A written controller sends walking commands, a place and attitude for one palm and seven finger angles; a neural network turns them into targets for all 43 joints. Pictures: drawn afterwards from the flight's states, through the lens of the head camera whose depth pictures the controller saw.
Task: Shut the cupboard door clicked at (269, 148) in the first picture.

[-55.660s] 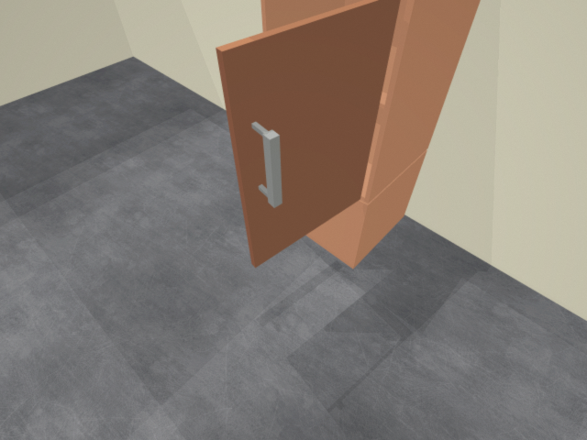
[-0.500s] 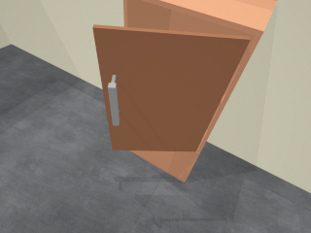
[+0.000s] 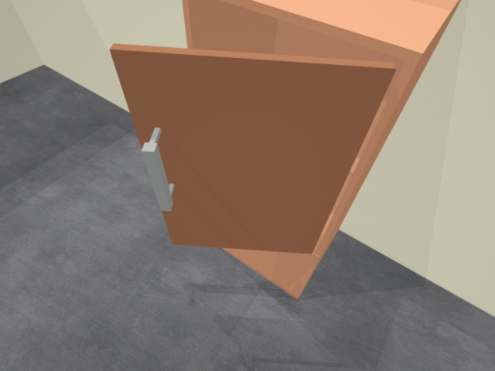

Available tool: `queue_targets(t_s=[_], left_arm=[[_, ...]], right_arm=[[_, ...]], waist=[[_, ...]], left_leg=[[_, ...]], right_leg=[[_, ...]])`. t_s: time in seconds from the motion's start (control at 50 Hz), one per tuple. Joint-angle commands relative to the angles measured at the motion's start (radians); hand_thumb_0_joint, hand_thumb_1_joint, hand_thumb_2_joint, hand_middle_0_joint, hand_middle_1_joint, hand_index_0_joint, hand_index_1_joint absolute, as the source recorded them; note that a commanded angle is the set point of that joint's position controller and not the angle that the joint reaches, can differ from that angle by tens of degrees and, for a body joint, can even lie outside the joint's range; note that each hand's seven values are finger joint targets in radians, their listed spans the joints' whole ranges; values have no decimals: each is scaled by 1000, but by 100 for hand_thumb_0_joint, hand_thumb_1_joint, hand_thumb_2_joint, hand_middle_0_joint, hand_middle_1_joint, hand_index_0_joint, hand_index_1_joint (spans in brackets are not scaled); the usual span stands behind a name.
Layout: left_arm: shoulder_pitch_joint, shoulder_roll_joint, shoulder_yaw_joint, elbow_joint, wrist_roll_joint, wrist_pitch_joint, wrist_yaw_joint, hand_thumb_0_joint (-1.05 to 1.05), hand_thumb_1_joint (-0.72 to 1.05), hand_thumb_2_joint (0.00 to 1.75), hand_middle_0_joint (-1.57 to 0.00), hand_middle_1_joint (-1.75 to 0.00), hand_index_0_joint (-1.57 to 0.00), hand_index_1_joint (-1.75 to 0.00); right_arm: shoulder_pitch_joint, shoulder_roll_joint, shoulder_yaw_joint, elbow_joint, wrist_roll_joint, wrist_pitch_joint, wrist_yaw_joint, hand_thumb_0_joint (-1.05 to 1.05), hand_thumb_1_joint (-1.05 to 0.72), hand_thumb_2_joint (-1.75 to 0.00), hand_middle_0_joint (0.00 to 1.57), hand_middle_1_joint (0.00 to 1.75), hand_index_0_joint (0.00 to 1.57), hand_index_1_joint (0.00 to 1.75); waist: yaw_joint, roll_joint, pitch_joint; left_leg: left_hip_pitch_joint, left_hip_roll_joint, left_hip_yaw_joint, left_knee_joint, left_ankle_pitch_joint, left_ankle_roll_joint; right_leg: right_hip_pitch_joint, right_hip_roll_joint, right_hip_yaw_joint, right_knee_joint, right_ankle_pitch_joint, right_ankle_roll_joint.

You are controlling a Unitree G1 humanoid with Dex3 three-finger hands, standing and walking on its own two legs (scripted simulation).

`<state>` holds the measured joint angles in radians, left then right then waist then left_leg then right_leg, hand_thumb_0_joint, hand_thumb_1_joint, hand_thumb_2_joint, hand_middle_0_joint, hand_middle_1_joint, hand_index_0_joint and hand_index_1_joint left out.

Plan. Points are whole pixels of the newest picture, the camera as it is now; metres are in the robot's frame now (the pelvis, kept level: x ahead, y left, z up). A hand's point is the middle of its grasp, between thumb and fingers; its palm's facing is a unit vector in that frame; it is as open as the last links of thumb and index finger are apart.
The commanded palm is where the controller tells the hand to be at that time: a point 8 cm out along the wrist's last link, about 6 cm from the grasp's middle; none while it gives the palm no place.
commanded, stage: come to a stop and stand still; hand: left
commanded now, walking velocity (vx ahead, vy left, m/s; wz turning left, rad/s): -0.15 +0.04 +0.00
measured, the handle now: (161, 172) +0.45 +0.21 +0.02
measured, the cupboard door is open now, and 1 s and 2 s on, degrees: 32 32 32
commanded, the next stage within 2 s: look again from close up in 0.66 s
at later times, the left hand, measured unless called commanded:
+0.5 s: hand out of the picture +0.01 +0.19 -0.16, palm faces +0.04 -0.97 -0.25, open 7.4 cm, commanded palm none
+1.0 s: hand out of the picture +0.00 +0.16 -0.17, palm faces -0.01 -0.99 -0.17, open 7.3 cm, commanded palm none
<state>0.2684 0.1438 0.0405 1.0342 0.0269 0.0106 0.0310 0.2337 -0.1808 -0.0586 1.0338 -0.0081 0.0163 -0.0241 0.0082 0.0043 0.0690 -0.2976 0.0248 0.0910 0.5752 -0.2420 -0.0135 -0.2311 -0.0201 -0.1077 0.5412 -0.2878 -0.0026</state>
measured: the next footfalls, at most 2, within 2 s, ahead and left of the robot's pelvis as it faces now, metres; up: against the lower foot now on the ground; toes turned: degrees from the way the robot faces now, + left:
none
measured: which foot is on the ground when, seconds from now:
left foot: down 0.00-1.00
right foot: down 0.00-1.00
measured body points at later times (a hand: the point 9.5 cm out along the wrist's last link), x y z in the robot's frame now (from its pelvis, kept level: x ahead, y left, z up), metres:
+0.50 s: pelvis -0.02 +0.00 +0.00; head -0.03 -0.02 +0.45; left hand +0.00 +0.24 -0.14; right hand +0.06 -0.23 -0.15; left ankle +0.03 +0.08 -0.73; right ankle -0.03 -0.12 -0.73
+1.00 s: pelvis +0.00 +0.00 +0.01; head +0.01 +0.01 +0.46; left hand +0.01 +0.22 -0.15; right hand -0.01 -0.22 -0.15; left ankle +0.03 +0.08 -0.73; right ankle -0.03 -0.12 -0.73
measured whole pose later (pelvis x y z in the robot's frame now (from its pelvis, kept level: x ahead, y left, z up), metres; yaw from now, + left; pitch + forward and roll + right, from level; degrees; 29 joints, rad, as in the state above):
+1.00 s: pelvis +0.00 +0.00 +0.01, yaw +0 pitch -1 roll +0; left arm 0.28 0.15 -0.02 1.08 0.02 -0.01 0.03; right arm 0.29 -0.13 0.01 1.12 -0.01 -0.02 -0.02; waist 0.00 -0.02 0.04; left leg -0.24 -0.01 0.11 0.45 -0.20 0.05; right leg -0.16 -0.02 -0.06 0.46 -0.28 0.00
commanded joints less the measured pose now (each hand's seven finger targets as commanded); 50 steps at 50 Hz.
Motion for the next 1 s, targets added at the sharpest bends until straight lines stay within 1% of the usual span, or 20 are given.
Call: queue_targets(t_s=[0.0,0.02,0.04,0.06,0.1,0.14,0.16,0.18,0.2,0.22,0.26,0.3,0.32,0.36,0.4,0.5,0.7,0.78,0.86,0.98], left_arm=[[48,113,20,-69,-7,0,19,0,90,90,-20,-30,-20,-30],[56,102,14,-70,-8,7,21,0,90,90,-20,-30,-20,-30],[55,101,11,-63,-10,13,20,0,90,90,-20,-30,-20,-30],[63,92,11,-58,-10,19,19,0,90,90,-20,-30,-20,-30],[94,72,8,-47,-7,19,18,0,90,90,-20,-30,-20,-30],[122,68,3,-39,-2,10,17,0,90,90,-20,-30,-20,-30],[140,73,1,-38,0,3,18,0,90,90,-20,-30,-20,-30],[181,112,-13,-33,3,-25,49,0,90,90,-20,-30,-20,-30],[87,171,-5,-100,-2,-38,40,0,90,90,-20,-30,-20,-30],[25,168,-1,-114,-2,-53,35,0,90,90,-20,-30,-20,-30],[34,167,-5,-130,-1,-54,29,0,90,90,-20,-30,-20,-30],[32,160,-12,-138,-3,-40,23,0,90,90,-20,-30,-20,-30],[38,144,-14,-141,1,-36,23,0,90,90,-20,-30,-20,-30],[63,135,-18,-137,-1,-27,19,0,90,90,-20,-30,-20,-30],[76,136,-20,-133,1,-24,16,0,90,90,-20,-30,-20,-30],[75,155,-19,-133,-4,-27,10,0,90,90,-20,-30,-20,-30],[83,140,-30,-67,-14,-29,4,0,90,90,-20,-30,-20,-30],[78,134,-37,-36,-16,-36,7,0,90,90,-20,-30,-20,-30],[80,128,-40,-8,-17,-39,10,0,90,90,-20,-30,-20,-30],[88,110,-43,25,-15,-36,12,0,90,90,-20,-30,-20,-30]], right_arm=[[61,-107,-15,-40,-8,-6,-6,0,-90,-90,20,30,20,30],[31,-119,-14,-49,-5,-8,-8,0,-90,-90,20,30,20,30],[3,-121,-13,-58,-4,-8,-9,0,-90,-90,20,30,20,30],[-19,-123,-15,-68,-8,-7,-11,0,-90,-90,20,30,20,30],[-52,-127,-18,-80,-10,-4,-10,0,-90,-90,20,30,20,30],[-67,-121,-19,-84,-6,-5,-7,0,-90,-90,20,30,20,30],[-79,-109,-18,-89,-3,-4,-4,0,-90,-90,20,30,20,30],[-102,-129,-5,-159,20,-36,-4,0,-90,-90,20,30,20,30],[-40,-82,-4,-174,10,-26,17,0,-90,-90,20,30,20,30],[-32,-58,8,-163,-8,-15,26,0,-90,-90,20,30,20,30],[-42,-53,5,-172,-7,-14,27,0,-90,-90,20,30,20,30],[-16,-68,7,-168,-5,-16,26,0,-90,-90,20,30,20,30],[-9,-80,8,-167,-8,-21,25,0,-90,-90,20,30,20,30],[-19,-97,13,-169,-9,-21,24,0,-90,-90,20,30,20,30],[-17,-101,16,-164,-10,-18,24,0,-90,-90,20,30,20,30],[38,-86,26,-132,-15,-22,23,0,-90,-90,20,30,20,30],[83,-92,43,-39,-8,-46,14,0,-90,-90,20,30,20,30],[100,-83,48,-2,-3,-51,10,0,-90,-90,20,30,20,30],[102,-72,50,29,1,-54,6,0,-90,-90,20,30,20,30],[89,-62,47,55,2,-52,2,0,-90,-90,20,30,20,30]], waist=[[0,130,-92],[10,204,-83],[13,197,-74],[17,172,-71],[25,132,-90],[34,73,-112],[40,22,-107],[31,3,-180],[-22,-83,-194],[-30,-134,-192],[-34,-63,-87],[-37,-73,-44],[-31,-31,-26],[-13,-20,22],[-10,-36,63],[-16,-33,14],[3,27,-28],[-2,-4,-49],[-3,-7,-54],[-4,8,-19]], left_leg=[[167,177,-147,-128,608,84],[130,213,-185,-169,680,132],[111,227,-202,-200,673,165],[97,236,-203,-215,630,188],[125,229,-199,-193,604,203],[125,201,-173,-152,522,176],[108,162,-160,-113,410,139],[186,150,-135,87,547,86],[74,46,-95,48,94,47],[33,10,-57,27,-36,28],[58,2,-53,-26,-21,33],[92,43,-94,-80,29,54],[78,67,-126,-114,53,69],[-10,87,-174,-188,-95,83],[-58,72,-171,-218,-200,73],[-6,53,-132,-199,-156,61],[-5,83,-159,-263,-88,64],[41,81,-134,-230,37,60],[77,84,-117,-212,115,58],[100,88,-116,-223,115,59]], right_leg=[[-30,-104,68,19,258,-12],[-3,-66,38,76,76,12],[-9,-48,41,139,-92,17],[-16,-44,49,185,-157,17],[-29,-40,55,175,-145,13],[18,-45,55,48,-42,18],[36,-59,87,-73,74,17],[-3,-127,190,-156,385,2],[18,-201,268,-138,247,-63],[40,-225,289,-115,267,-104],[-54,-207,267,-106,237,-114],[-126,-133,189,-96,43,-69],[-131,-102,160,-85,-1,-56],[-115,-63,135,-98,-126,-39],[-128,-64,149,-128,-195,-42],[-140,-93,179,-176,-243,-56],[-5,-84,137,-156,-58,-44],[21,-95,142,-167,21,-42],[34,-98,140,-172,87,-36],[12,-93,135,-181,84,-29]])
